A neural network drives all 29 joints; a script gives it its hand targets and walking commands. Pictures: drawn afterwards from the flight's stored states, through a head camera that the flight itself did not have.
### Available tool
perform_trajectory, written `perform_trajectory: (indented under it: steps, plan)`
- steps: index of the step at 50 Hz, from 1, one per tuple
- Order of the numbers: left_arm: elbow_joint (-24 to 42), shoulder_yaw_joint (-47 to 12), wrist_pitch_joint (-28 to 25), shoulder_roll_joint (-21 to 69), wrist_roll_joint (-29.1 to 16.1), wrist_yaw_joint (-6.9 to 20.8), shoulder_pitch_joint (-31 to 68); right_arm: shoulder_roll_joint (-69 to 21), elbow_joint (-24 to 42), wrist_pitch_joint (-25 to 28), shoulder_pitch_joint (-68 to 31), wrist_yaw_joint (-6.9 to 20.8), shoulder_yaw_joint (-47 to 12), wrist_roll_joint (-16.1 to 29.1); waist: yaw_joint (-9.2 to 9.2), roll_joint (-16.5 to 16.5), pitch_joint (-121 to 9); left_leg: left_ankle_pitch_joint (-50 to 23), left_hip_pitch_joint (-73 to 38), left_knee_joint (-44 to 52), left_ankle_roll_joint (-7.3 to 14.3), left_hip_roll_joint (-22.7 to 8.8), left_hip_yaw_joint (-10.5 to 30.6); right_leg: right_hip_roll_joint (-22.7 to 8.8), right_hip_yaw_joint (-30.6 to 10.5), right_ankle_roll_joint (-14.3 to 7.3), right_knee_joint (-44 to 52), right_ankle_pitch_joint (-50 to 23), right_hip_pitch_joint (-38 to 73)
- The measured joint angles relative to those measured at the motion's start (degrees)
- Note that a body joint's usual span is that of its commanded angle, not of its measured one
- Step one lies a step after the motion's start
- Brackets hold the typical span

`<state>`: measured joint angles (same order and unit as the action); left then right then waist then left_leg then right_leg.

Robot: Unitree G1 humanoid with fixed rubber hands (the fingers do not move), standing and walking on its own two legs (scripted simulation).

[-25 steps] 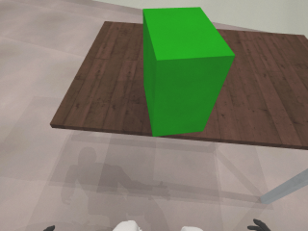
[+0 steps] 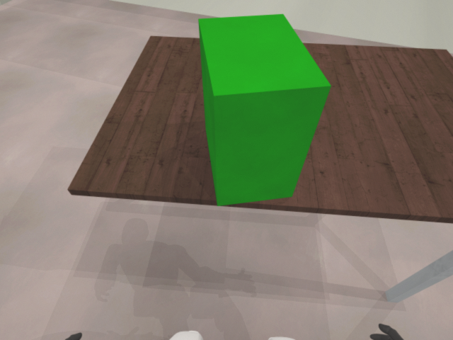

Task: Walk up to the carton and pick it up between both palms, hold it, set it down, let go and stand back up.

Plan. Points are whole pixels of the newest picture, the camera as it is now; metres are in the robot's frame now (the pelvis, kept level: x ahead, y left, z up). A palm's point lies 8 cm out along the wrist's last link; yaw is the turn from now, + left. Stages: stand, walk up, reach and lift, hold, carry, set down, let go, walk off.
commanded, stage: stand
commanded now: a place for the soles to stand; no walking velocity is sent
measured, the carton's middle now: (248, 114) +0.50 -0.01 +0.11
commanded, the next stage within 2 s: reach and lift in 0.32 s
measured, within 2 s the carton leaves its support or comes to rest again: neither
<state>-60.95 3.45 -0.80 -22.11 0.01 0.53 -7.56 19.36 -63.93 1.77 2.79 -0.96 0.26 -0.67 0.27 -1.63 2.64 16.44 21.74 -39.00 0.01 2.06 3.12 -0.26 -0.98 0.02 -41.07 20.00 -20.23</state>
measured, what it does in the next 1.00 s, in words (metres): stands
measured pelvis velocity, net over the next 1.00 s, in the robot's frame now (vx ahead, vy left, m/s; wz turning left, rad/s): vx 0.02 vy -0.01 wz -0.01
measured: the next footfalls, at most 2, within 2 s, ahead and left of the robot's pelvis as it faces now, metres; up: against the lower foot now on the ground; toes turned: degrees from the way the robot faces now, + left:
none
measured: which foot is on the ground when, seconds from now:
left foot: down 0.00-1.00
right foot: down 0.00-1.00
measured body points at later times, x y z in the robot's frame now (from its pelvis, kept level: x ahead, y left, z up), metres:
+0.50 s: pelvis -0.01 +0.00 -0.01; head +0.04 +0.00 +0.44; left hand +0.13 +0.30 -0.11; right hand +0.14 -0.29 -0.13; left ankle +0.05 +0.13 -0.72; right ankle +0.02 -0.12 -0.72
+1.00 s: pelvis +0.02 -0.01 +0.02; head +0.01 -0.01 +0.47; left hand +0.20 +0.26 -0.04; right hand +0.17 -0.28 -0.06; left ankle +0.05 +0.13 -0.72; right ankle +0.02 -0.12 -0.72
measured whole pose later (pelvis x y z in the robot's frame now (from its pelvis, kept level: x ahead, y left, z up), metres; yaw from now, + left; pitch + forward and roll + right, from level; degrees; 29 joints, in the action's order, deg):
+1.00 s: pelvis +0.02 -0.01 +0.02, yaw +0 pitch -5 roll +1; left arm -17.4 2.4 23.8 -16.1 0.0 -4.3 -11.0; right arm 16.8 -33.1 1.2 13.7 5.6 5.0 0.2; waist 0.3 -1.3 3.7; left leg 13.7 11.1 -29.5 -1.0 1.1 2.7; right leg 0.0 -0.9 -0.6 -32.5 17.6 -10.2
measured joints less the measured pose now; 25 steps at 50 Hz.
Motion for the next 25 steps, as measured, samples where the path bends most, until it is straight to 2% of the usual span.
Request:
perform_trajectory:
  steps: [16,17,19,22,25]
  plan:
    - [-0.06,-0.07,0.0,0.0,0.0,0.02,0.0,-0.27,-0.16,0.09,-0.02,0.0,-0.08,0.0,0.0,0.21,-0.29,-0.3,-0.39,0.79,-0.16,-0.04,0.01,0.0,0.0,-0.08,0.74,-0.26,0.36]
    - [0.61,-0.07,1.21,0.0,0.0,-0.1,0.05,-0.5,-0.32,0.62,-0.07,0.19,0.73,-0.63,0.02,0.21,-0.25,-0.28,-0.39,0.75,-0.2,-0.04,0.01,0.0,0.01,-0.09,0.69,-0.24,0.36]
    - [7.1,-0.07,9.44,0.0,0.01,-1.22,0.19,-1.6,-0.36,3.72,-0.78,1.28,4.91,-2.96,0.03,0.22,1.1,0.22,-0.38,-0.18,-0.31,-0.08,-0.09,0.0,0.03,-0.27,-0.23,0.25,0.36]
    - [17.42,-0.38,19.16,0.09,0.0,-2.19,1.15,-2.67,2.15,5.34,-1.78,2.8,7.97,-3.53,0.02,0.21,4.6,1.24,-0.37,-2.51,-0.49,-0.19,-0.33,0.01,0.05,-0.39,-2.56,1.28,0.37]
    - [24.74,-0.94,23.98,0.84,-0.01,-2.7,2.34,-3.45,5.3,5.07,-2.03,3.73,9.03,-3.66,0.03,0.33,6.77,1.47,-0.37,-3.04,-0.59,-0.43,-0.44,0.16,0.05,-0.2,-2.95,1.35,0.4]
